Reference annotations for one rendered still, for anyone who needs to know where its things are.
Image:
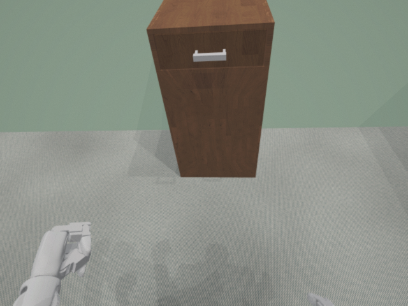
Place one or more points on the robot right hand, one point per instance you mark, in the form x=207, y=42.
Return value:
x=317, y=300

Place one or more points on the handle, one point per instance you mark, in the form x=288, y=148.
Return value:
x=218, y=56

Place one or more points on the drawer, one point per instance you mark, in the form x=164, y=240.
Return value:
x=244, y=47

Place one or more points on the cabinet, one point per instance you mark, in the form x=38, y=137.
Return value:
x=215, y=115

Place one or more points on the robot left forearm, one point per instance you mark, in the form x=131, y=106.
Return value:
x=39, y=291

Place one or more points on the robot left hand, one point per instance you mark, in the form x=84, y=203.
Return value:
x=54, y=248

